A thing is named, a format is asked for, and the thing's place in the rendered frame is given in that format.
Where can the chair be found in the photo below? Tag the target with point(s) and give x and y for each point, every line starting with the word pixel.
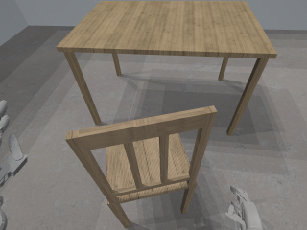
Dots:
pixel 145 157

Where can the table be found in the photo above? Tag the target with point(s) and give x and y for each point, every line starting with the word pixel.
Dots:
pixel 220 29

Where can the robot right hand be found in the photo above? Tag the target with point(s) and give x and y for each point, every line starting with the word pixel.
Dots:
pixel 248 214

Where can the robot left hand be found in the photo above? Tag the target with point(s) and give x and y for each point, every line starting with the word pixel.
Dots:
pixel 13 163

